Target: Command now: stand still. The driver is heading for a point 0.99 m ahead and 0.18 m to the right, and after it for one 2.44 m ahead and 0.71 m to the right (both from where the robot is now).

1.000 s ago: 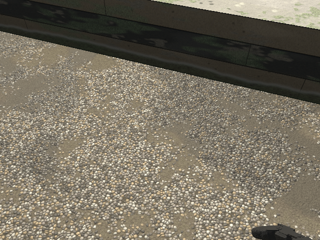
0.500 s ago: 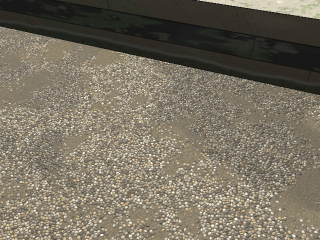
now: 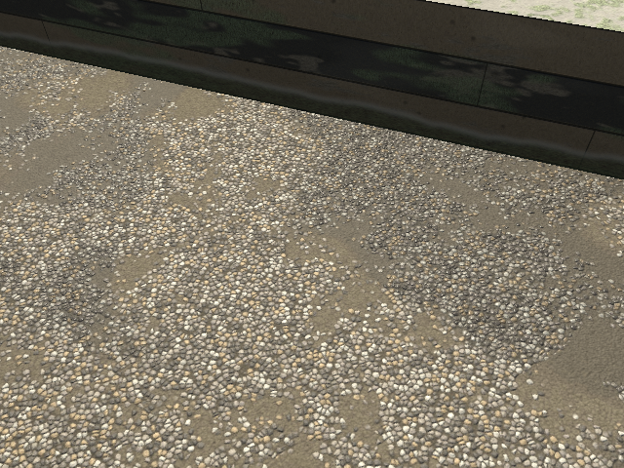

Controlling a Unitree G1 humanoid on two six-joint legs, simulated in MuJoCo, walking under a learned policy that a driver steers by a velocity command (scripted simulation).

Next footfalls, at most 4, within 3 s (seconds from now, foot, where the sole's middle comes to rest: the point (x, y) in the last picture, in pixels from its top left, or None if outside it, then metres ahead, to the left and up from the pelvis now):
none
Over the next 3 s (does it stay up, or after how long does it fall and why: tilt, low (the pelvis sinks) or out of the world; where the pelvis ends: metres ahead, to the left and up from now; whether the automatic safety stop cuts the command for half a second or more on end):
stays up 0.04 0.01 0.00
